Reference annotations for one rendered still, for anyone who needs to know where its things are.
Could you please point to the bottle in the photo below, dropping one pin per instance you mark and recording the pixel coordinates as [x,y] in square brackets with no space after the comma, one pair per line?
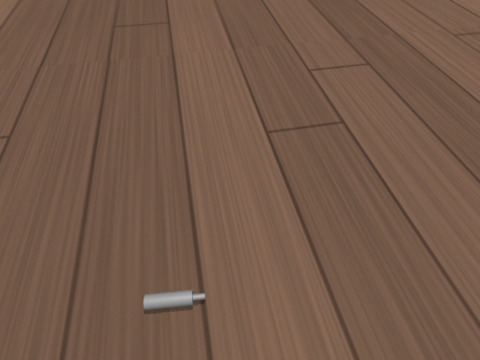
[171,299]

